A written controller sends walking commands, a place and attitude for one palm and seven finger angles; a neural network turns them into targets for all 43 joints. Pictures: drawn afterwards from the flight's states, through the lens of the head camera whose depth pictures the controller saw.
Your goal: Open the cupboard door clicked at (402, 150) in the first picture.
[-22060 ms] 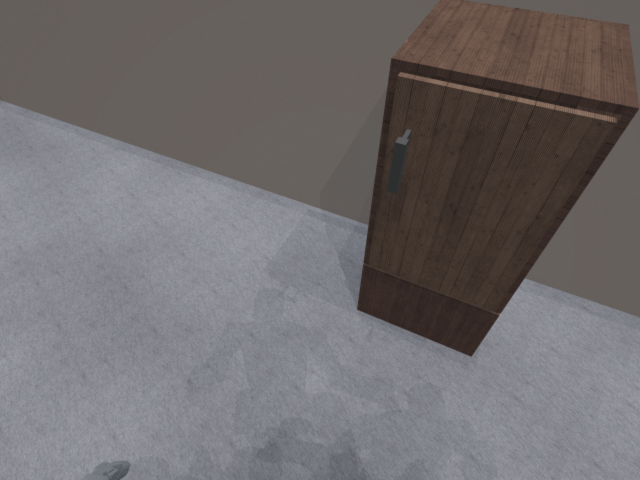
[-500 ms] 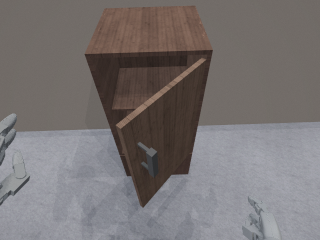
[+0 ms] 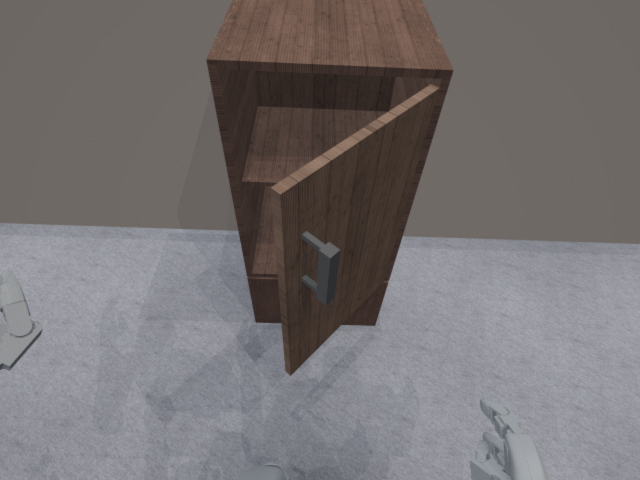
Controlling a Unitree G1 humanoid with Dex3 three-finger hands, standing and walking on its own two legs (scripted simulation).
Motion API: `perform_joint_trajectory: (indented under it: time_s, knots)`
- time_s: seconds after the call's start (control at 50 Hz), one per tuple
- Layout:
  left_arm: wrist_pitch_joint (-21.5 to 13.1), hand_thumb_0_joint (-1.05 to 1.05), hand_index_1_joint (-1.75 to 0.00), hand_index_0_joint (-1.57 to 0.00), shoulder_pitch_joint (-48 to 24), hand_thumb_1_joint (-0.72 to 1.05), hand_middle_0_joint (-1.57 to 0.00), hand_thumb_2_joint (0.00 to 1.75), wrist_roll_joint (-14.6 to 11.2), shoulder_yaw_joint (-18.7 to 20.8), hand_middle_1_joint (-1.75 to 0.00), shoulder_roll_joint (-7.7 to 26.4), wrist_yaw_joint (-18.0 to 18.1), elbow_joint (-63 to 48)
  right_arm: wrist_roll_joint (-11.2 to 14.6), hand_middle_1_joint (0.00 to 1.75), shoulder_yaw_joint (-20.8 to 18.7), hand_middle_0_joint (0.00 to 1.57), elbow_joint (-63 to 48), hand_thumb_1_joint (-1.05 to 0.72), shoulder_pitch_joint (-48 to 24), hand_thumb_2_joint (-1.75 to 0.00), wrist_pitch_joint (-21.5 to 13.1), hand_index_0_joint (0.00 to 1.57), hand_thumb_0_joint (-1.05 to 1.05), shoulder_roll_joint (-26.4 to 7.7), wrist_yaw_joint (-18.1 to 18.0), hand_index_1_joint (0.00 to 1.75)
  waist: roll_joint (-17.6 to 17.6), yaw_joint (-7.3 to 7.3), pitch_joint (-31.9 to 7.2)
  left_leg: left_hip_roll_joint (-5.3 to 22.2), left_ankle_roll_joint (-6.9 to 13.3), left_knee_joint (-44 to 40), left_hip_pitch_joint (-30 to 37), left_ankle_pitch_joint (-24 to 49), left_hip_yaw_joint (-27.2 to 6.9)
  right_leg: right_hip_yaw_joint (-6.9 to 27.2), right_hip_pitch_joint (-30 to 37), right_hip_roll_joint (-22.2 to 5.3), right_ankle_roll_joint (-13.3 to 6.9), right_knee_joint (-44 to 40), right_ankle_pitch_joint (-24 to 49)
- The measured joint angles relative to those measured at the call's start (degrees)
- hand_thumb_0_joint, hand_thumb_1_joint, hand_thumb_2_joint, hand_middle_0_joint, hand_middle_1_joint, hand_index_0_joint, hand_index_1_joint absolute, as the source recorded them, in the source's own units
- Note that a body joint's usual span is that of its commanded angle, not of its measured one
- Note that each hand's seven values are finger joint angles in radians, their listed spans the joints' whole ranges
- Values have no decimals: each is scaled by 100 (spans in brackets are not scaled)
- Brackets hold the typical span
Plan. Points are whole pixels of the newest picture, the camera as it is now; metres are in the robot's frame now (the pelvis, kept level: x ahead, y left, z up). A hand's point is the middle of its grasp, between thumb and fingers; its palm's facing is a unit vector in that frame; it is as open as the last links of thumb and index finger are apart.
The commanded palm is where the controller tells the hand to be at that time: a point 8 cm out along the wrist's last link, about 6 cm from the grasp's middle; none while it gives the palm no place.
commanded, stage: step back with the hand held close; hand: left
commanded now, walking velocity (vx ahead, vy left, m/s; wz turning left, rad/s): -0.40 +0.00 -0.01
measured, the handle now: (317, 268) +0.42 +0.04 -0.02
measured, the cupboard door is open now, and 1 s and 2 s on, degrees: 48 48 48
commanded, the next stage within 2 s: stop stepping back and stand still in 0.38 s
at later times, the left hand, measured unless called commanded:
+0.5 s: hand (33, 423) +0.13 +0.22 +0.18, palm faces +0.27 -0.83 -0.48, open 7.5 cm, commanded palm +0.05 +0.28 +0.19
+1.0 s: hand out of the picture +0.04 +0.28 +0.20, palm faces +0.38 -0.82 -0.43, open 7.4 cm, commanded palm +0.01 +0.32 +0.19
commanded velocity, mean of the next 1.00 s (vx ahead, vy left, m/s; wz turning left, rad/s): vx -0.08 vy -0.02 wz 0.00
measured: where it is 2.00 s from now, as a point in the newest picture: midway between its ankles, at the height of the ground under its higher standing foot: outside the picture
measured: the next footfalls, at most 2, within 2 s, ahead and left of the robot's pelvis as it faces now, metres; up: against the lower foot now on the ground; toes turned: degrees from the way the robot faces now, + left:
right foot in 0.36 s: -0.15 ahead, -0.12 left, +0.00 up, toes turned -1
left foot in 1.04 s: -0.09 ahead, +0.12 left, +0.00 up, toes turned -3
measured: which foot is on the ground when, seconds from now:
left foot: down 0.00-0.86, up 0.88-1.00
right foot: down 0.00-0.10, up 0.12-0.34, down 0.36-1.00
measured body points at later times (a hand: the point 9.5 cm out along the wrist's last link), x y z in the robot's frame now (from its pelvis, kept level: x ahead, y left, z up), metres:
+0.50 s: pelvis -0.10 -0.01 +0.00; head -0.06 +0.01 +0.45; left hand +0.11 +0.26 +0.20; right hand +0.09 -0.24 -0.07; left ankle +0.09 +0.08 -0.72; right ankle -0.19 -0.12 -0.72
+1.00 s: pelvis -0.16 +0.03 +0.01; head -0.18 +0.07 +0.46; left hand +0.01 +0.33 +0.22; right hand -0.02 -0.20 -0.06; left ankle -0.10 +0.12 -0.69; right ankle -0.18 -0.07 -0.72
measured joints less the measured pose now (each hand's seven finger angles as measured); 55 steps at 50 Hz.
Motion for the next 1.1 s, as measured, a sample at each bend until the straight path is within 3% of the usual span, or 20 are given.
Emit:
perform_joint_trajectory:
  time_s: [0.1, 0.16, 0.22, 0.3, 0.38, 0.42, 0.48, 0.56, 0.62, 0.68, 0.76, 0.82, 0.86, 0.88, 0.92, 0.96, 1.0, 1.04, 1.1]
  knots:
    - [-65, 1, -30, -21, -36, 88, -21, 90, -44, -64, -30, 92, 49, -119, -7, 30, -1, 20, 57, -90, -72, -89, 18, 20, 2, -31, -16, 30, -62, -103, 32, -23, 51, -102, -137, 321, -21, 34, -147, 20, 31, -15, -51]
    - [-75, 1, -30, -21, -83, 88, -21, 90, 18, 43, -30, 268, -5, -121, -34, 30, -66, 20, 49, -90, -24, -89, -50, 20, 2, 11, -45, 30, 63, -218, 68, 54, 144, -273, -171, 839, -164, 162, -205, 307, 45, 1004, -637]
    - [-136, 1, -30, -21, 51, 88, -22, 90, -22, 237, -30, 413, -11, -144, -81, 30, -84, 20, 170, -90, 56, -89, -138, 20, 2, 147, 10, 30, 53, -189, -145, 100, 112, -553, -229, 955, -255, 206, 132, 508, -7, 1706, -1292]
    - [-139, 1, -30, -21, 242, 88, -21, 90, -182, 274, -30, 309, 54, -186, -147, 30, -10, 20, 322, -90, -31, -89, -282, 20, 2, 254, 103, 30, -35, 13, -427, 196, 24, -1174, -321, 1378, -89, 120, 985, 409, -98, 829, -1798]
    - [-129, 1, -30, -20, 49, 89, -21, 90, -251, 116, -30, 314, -33, -164, -184, 30, 71, 20, 332, -90, -460, -89, -261, 20, 2, 281, 188, 30, -153, 187, -335, 274, -47, -1477, -569, 1788, 186, 218, 1643, 251, -155, -800, -1211]
    - [-130, 1, -30, -20, -185, 89, -21, 90, -249, -48, -30, 311, -129, -96, -154, 30, 68, 20, 346, -90, -744, -89, -184, 20, 2, 227, 187, 30, 38, 151, -77, 431, -81, -1520, -599, 1955, 139, 208, 1603, 414, -139, -826, -1353]
    - [-85, 1, -30, -21, -164, 88, -21, 90, -308, -154, -30, 509, -259, -214, -11, 30, 69, 20, 244, -90, -792, -89, -53, 21, 2, 208, 167, 30, 177, -31, 84, 557, -115, -1532, -526, 2123, -11, 109, 1597, 594, -176, -627, -1240]
    - [-136, 1, -30, -21, 487, 88, -22, 90, -374, 28, -30, 812, -311, -376, 45, 30, 92, 20, 128, -90, -335, -89, 61, 21, 2, 139, 99, 30, 34, -239, -223, 357, -274, -742, -543, 1086, -258, 69, 1718, 546, -216, -425, -1370]
    - [-95, 1, -30, -22, 723, 88, -22, 90, -342, 101, -30, 762, -204, -262, -8, 30, 10, 20, 215, -90, 97, -89, 67, 20, 2, -37, -25, 30, 18, -235, -535, 157, -292, -444, -402, 749, -405, 100, 1873, 476, -178, -396, -1443]
    - [-28, 1, -30, -22, 335, 88, -22, 90, -287, 38, -30, 518, -81, 130, -13, 30, -81, 20, 417, -90, 387, -89, -1, 20, 2, -212, -155, 30, 57, -192, -590, 82, -199, -406, -266, 976, -427, 58, 2038, 422, -84, -327, -1515]
    - [139, 1, -30, -21, -349, 88, -21, 90, -218, -17, -30, 119, 16, 571, -24, 30, -92, 20, 617, -90, 395, -89, -134, 20, 2, -154, -221, 30, -30, -185, -446, -40, -68, -835, -110, 1366, -359, 161, 1823, 391, -133, 90, -1929]
    - [280, 1, -30, -20, -479, 89, -21, 90, -221, -43, -30, 99, -7, 448, -81, 30, -20, 20, 516, -90, 247, -89, -290, 20, 2, 113, -109, 30, -127, -243, -233, -85, -273, -1634, 66, 1367, -328, 75, 1454, 561, -256, 395, -2192]
    - [297, 1, -30, -20, -152, 89, -21, 90, -234, -24, -30, 290, -59, 44, -105, 30, 65, 20, 306, -90, 203, -89, -355, 20, 2, 275, 12, 30, -228, -292, -187, -109, -413, -1766, -33, 936, -176, -106, 1489, 574, -405, -223, -2145]
    - [291, 1, -30, -20, 68, 89, -21, 90, -240, -13, -30, 386, -98, -196, -112, 30, 95, 20, 226, -90, 171, -89, -348, 20, 2, 314, 64, 30, -245, -309, -172, -129, -483, -1324, -274, 548, -124, -116, 1424, 541, -505, -372, -1731]
    - [277, 1, -30, -20, 477, 89, -21, 90, -246, -27, -30, 523, -178, -586, -130, 30, 128, 20, 262, -90, 155, -89, -242, 20, 2, 358, 118, 30, -294, -201, -287, -185, -556, 391, -745, 159, -136, -140, 1222, 413, -591, -325, -1051]
    - [206, 1, -30, -21, 616, 88, -21, 90, -227, -50, -30, 554, -179, -625, -116, 30, 154, 20, 408, -90, 225, -89, -126, 20, 2, 387, 93, 30, -343, -20, -520, -112, -514, 1266, -707, -88, -107, -156, 1121, 273, -487, -321, -907]
    - [162, 1, -30, -21, 439, 88, -22, 90, -176, -46, -30, 510, -105, -369, -92, 30, 196, 20, 520, -90, 326, -89, -102, 21, 2, 377, 26, 30, -366, 108, -733, 63, -389, 868, -188, -346, -34, -263, 1037, 128, -368, -304, -980]
    - [184, 1, -30, -21, 42, 88, -22, 90, -147, -52, -30, 356, 3, -7, -65, 30, 213, 20, 487, -90, 402, -89, -188, 21, 2, 245, -57, 30, -199, 103, -816, 234, -234, -185, 486, -566, -131, -422, 858, 98, -280, -36, -1129]
    - [295, 1, -30, -21, -643, 88, -21, 90, -146, -6, -30, 137, 113, 577, -28, 30, 171, 20, 533, -90, 180, -89, -295, 21, 2, 260, -91, 30, -259, -42, -441, 47, -80, -259, 508, 81, -94, -164, 395, 31, -162, 1142, -1711]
